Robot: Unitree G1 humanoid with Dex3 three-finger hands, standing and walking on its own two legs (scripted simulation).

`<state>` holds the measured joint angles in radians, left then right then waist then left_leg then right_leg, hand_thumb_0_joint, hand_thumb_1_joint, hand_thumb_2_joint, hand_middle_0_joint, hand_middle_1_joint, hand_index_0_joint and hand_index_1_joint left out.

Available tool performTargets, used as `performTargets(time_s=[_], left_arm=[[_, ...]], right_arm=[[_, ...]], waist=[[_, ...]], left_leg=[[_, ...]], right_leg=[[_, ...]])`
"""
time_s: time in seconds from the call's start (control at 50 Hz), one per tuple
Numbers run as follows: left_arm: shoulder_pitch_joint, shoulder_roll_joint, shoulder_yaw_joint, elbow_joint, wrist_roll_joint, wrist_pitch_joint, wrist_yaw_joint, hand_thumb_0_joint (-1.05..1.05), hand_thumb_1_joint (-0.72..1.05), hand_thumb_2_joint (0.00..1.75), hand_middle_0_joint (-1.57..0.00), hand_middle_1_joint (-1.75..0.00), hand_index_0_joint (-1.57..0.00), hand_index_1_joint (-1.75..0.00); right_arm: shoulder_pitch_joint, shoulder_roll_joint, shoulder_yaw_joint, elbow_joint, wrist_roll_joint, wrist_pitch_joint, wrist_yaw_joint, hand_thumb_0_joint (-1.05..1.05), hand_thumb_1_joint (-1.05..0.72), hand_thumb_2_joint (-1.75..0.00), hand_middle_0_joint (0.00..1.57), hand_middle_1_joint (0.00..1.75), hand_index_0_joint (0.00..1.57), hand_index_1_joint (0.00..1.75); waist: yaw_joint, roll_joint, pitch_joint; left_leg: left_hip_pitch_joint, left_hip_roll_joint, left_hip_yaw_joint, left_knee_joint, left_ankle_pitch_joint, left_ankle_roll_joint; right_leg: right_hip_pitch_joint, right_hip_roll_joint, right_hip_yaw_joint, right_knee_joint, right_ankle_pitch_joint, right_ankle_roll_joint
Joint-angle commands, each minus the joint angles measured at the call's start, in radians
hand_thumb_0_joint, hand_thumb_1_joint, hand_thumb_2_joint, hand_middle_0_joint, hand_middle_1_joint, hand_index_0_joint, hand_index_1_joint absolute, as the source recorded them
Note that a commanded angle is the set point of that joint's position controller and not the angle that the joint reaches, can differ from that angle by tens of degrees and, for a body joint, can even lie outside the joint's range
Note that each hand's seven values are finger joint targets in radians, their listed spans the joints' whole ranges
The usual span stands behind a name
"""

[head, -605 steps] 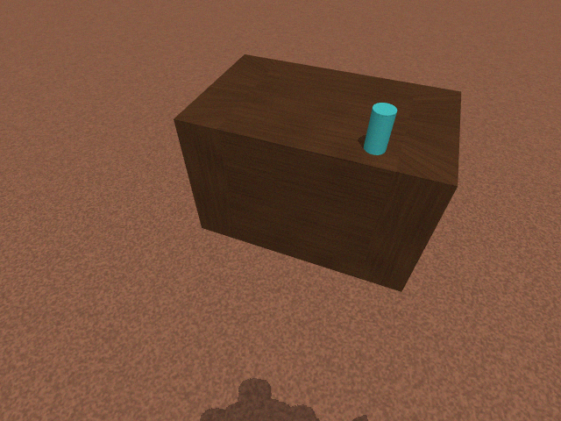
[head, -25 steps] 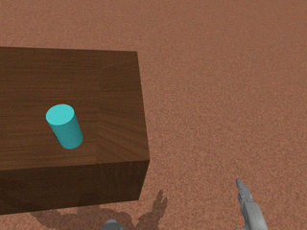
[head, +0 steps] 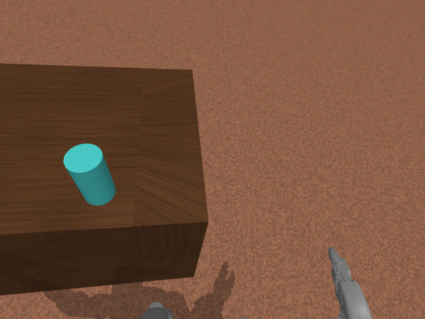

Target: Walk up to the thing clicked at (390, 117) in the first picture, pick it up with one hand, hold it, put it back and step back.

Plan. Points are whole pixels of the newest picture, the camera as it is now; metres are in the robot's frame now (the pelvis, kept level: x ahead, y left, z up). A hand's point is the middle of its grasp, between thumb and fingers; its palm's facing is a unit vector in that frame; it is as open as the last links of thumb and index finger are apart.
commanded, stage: approach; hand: left
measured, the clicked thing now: (92, 176) +0.43 +0.25 -0.04
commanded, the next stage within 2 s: close in in 0.44 s
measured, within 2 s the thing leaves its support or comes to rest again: neither
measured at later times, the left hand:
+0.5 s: hand (20, 199) +0.36 +0.35 +0.00, palm faces +0.24 -0.97 +0.07, open 17.7 cm
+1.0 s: hand (75, 195) +0.38 +0.26 -0.03, palm faces +0.26 -0.97 +0.02, open 17.7 cm
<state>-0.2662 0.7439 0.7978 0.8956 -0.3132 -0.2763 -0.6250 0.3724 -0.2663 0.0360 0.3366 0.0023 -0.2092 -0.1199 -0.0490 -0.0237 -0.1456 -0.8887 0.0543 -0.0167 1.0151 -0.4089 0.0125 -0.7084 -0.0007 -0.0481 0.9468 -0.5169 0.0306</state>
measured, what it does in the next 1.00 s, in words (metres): stands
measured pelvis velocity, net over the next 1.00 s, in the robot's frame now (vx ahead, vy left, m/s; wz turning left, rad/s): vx -0.01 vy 0.00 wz -0.03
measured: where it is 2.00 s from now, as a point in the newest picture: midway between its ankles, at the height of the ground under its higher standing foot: outside the picture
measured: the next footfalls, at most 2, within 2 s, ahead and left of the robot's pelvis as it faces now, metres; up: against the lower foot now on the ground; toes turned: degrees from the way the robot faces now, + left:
none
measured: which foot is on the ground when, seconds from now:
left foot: down 0.00-1.00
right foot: down 0.00-1.00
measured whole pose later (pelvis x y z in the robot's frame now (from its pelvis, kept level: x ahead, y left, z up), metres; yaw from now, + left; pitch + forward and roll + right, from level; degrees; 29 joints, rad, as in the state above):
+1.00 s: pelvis -0.01 +0.00 -0.03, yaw -2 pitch +21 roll -4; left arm -0.34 0.39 0.51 0.81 -0.20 -0.49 -0.21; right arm 0.42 -0.24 -0.04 0.04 -0.05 -0.08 0.01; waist -0.11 -0.01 -0.15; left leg -1.09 0.07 -0.01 1.19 -0.46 0.01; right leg -0.93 0.01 -0.03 1.14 -0.58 0.03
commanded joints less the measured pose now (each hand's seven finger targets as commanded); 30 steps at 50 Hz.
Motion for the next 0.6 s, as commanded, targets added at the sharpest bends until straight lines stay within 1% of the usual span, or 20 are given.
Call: performTargets(time_s=[0.0,0.02,0.04,0.08,0.1,0.12,0.14,0.18,0.22,0.3,0.32,0.36,0.38,0.4,0.42,0.46,0.48,0.5,0.56,0.58], left_arm=[[-0.160,0.393,0.068,-0.168,-0.039,-0.049,-0.006,0.00,-0.61,0.06,-0.05,-0.06,-0.05,-0.07],[-0.157,0.392,0.069,-0.176,-0.046,-0.053,-0.009,0.00,-0.61,0.05,-0.05,-0.07,-0.05,-0.07],[-0.183,0.397,0.065,-0.181,-0.045,-0.060,-0.010,0.00,-0.61,0.05,-0.05,-0.07,-0.05,-0.07],[-0.193,0.435,0.086,-0.200,-0.045,-0.062,-0.009,0.00,-0.60,0.12,-0.04,-0.10,-0.03,-0.12],[-0.230,0.463,0.099,-0.221,-0.042,-0.069,-0.007,0.00,-0.61,0.05,-0.05,-0.08,-0.04,-0.08],[-0.236,0.468,0.098,-0.205,-0.038,-0.066,-0.005,0.00,-0.61,0.05,-0.05,-0.07,-0.04,-0.09],[-0.258,0.460,0.088,-0.196,-0.033,-0.067,-0.007,0.00,-0.61,0.04,-0.05,-0.07,-0.04,-0.08],[-0.254,0.403,0.049,-0.137,-0.028,-0.062,-0.004,0.00,-0.61,0.05,-0.04,-0.06,-0.04,-0.08],[-0.285,0.352,0.009,-0.106,-0.026,-0.066,-0.009,0.00,-0.61,0.05,-0.05,-0.06,-0.04,-0.08],[-0.305,0.276,-0.055,-0.064,-0.023,-0.077,0.003,0.00,-0.61,0.04,-0.05,-0.06,-0.04,-0.07],[-0.303,0.254,-0.068,-0.069,-0.020,-0.081,0.012,0.00,-0.61,0.05,-0.04,-0.06,-0.04,-0.07],[-0.334,0.229,-0.082,-0.099,-0.018,-0.099,0.035,0.00,-0.61,0.04,-0.04,-0.06,-0.04,-0.07],[-0.346,0.213,-0.084,-0.126,-0.017,-0.113,0.053,0.00,-0.61,0.05,-0.04,-0.07,-0.04,-0.08],[-0.360,0.230,-0.069,-0.147,-0.014,-0.125,0.074,0.00,-0.61,0.05,-0.05,-0.07,-0.04,-0.08],[-0.364,0.250,-0.061,-0.171,0.002,-0.133,0.101,0.00,-0.61,0.04,-0.05,-0.07,-0.05,-0.08],[-0.354,0.221,-0.069,-0.185,0.024,-0.154,0.147,0.00,-0.61,0.04,-0.06,-0.07,-0.06,-0.08],[-0.329,0.184,-0.078,-0.171,0.033,-0.164,0.170,0.00,-0.61,0.04,-0.06,-0.07,-0.06,-0.07],[-0.328,0.155,-0.093,-0.182,0.039,-0.180,0.193,0.00,-0.61,0.05,-0.06,-0.07,-0.06,-0.08],[-0.277,0.140,-0.071,-0.219,0.063,-0.222,0.258,0.00,-0.61,0.00,-0.07,-0.06,-0.07,-0.05],[-0.291,0.136,-0.074,-0.248,0.071,-0.235,0.276,0.00,-0.61,0.00,-0.07,-0.06,-0.07,-0.06]], right_arm=[[0.037,-0.165,-0.087,-0.145,0.006,-0.053,-0.017,0.00,0.46,-0.07,0.05,0.05,0.05,0.05],[0.041,-0.159,-0.083,-0.137,0.008,-0.051,-0.015,0.00,0.47,-0.07,0.05,0.05,0.05,0.05],[0.042,-0.164,-0.095,-0.146,0.008,-0.051,-0.016,0.00,0.47,-0.07,0.05,0.05,0.05,0.05],[0.054,-0.168,-0.090,-0.152,0.008,-0.056,-0.015,0.00,0.50,-0.06,0.05,0.05,0.05,0.05],[0.055,-0.163,-0.077,-0.169,0.010,-0.057,-0.015,0.00,0.52,-0.06,0.05,0.05,0.05,0.05],[0.052,-0.147,-0.066,-0.155,0.011,-0.053,-0.015,0.00,0.51,-0.06,0.05,0.05,0.05,0.05],[0.060,-0.148,-0.073,-0.158,0.010,-0.052,-0.016,0.00,0.51,-0.06,0.05,0.05,0.05,0.05],[0.007,-0.138,-0.055,-0.154,0.008,-0.059,-0.013,0.00,0.51,-0.06,0.05,0.05,0.05,0.05],[-0.023,-0.149,-0.068,-0.140,0.003,-0.059,-0.011,0.00,0.51,-0.06,0.05,0.05,0.05,0.05],[-0.011,-0.173,-0.081,-0.190,-0.004,-0.067,-0.007,0.00,0.52,-0.06,0.05,0.05,0.05,0.05],[0.002,-0.174,-0.077,-0.220,-0.006,-0.065,-0.003,0.00,0.53,-0.06,0.05,0.05,0.05,0.05],[0.070,-0.166,-0.087,-0.177,-0.014,-0.052,0.005,0.00,0.53,-0.05,0.05,0.05,0.05,0.05],[0.053,-0.182,-0.101,-0.228,-0.018,-0.051,0.008,0.00,0.53,-0.05,0.05,0.05,0.05,0.05],[0.080,-0.203,-0.134,-0.213,-0.020,-0.045,0.011,0.00,0.52,-0.05,0.05,0.05,0.05,0.05],[0.087,-0.213,-0.146,-0.239,-0.023,-0.039,0.016,0.00,0.52,-0.06,0.05,0.05,0.05,0.05],[0.079,-0.227,-0.172,-0.293,-0.030,-0.030,0.028,0.00,0.52,-0.06,0.05,0.05,0.05,0.05],[0.077,-0.219,-0.171,-0.288,-0.033,-0.022,0.036,0.00,0.51,-0.06,0.05,0.05,0.05,0.05],[0.068,-0.195,-0.156,-0.285,-0.036,-0.015,0.046,0.00,0.51,-0.06,0.05,0.05,0.05,0.05],[0.052,-0.183,-0.178,-0.305,-0.041,0.006,0.072,0.00,0.51,-0.05,0.05,0.05,0.05,0.05],[0.042,-0.197,-0.201,-0.336,-0.043,0.011,0.079,0.00,0.51,-0.05,0.05,0.05,0.05,0.05]], waist=[[0.021,0.179,-0.247],[0.028,0.174,-0.234],[0.013,0.172,-0.235],[0.015,0.178,-0.239],[0.011,0.191,-0.257],[0.015,0.188,-0.261],[0.000,0.192,-0.260],[-0.002,0.183,-0.246],[-0.011,0.209,-0.232],[-0.048,0.187,-0.261],[-0.053,0.162,-0.299],[-0.064,0.204,-0.326],[-0.067,0.176,-0.354],[-0.072,0.180,-0.389],[-0.066,0.182,-0.414],[-0.068,0.188,-0.434],[-0.059,0.190,-0.404],[-0.046,0.199,-0.363],[-0.007,0.256,-0.401],[-0.008,0.274,-0.420]], left_leg=[[0.377,-0.025,-0.030,-0.133,0.254,-0.001],[0.367,-0.026,-0.028,-0.140,0.237,0.000],[0.360,-0.028,-0.025,-0.136,0.206,0.001],[0.366,-0.033,-0.020,-0.133,0.212,0.001],[0.385,-0.034,-0.019,-0.132,0.222,0.000],[0.380,-0.036,-0.017,-0.121,0.251,0.004],[0.391,-0.033,-0.020,-0.114,0.271,0.004],[0.367,-0.034,-0.018,-0.097,0.292,0.010],[0.355,-0.028,-0.030,-0.095,0.247,0.003],[0.349,-0.020,-0.036,-0.078,0.176,0.000],[0.376,-0.016,-0.040,-0.071,0.205,0.001],[0.409,-0.010,-0.048,-0.055,0.237,-0.005],[0.409,-0.008,-0.054,-0.048,0.239,-0.005],[0.425,-0.008,-0.052,-0.030,0.284,-0.003],[0.429,-0.011,-0.051,-0.020,0.308,-0.003],[0.453,-0.005,-0.054,-0.002,0.383,-0.011],[0.446,0.001,-0.060,0.003,0.415,-0.017],[0.405,-0.004,-0.052,0.007,0.389,-0.016],[0.382,-0.005,-0.051,0.020,0.424,-0.023],[0.398,-0.001,-0.054,0.017,0.421,-0.028]], right_leg=[[-0.068,0.031,-0.011,-0.118,0.223,-0.043],[-0.064,0.031,-0.012,-0.115,0.211,-0.045],[-0.068,0.030,-0.007,-0.121,0.199,-0.041],[-0.055,0.027,-0.003,-0.124,0.208,-0.039],[-0.063,0.028,-0.002,-0.122,0.213,-0.039],[-0.061,0.024,-0.001,-0.118,0.234,-0.038],[-0.067,0.025,0.000,-0.115,0.251,-0.035],[-0.088,0.023,0.005,-0.103,0.270,-0.035],[-0.158,0.026,0.000,-0.086,0.216,-0.042],[-0.182,0.026,-0.004,-0.076,0.175,-0.044],[-0.185,0.031,-0.010,-0.072,0.189,-0.043],[-0.213,0.032,-0.016,-0.054,0.198,-0.043],[-0.217,0.033,-0.018,-0.046,0.198,-0.044],[-0.208,0.029,-0.016,-0.039,0.232,-0.042],[-0.201,0.027,-0.014,-0.032,0.251,-0.042],[-0.204,0.028,-0.016,-0.012,0.290,-0.042],[-0.229,0.029,-0.018,-0.001,0.291,-0.043],[-0.235,0.027,-0.013,0.005,0.277,-0.046],[-0.228,0.026,-0.012,0.038,0.287,-0.052],[-0.228,0.028,-0.013,0.045,0.275,-0.056]])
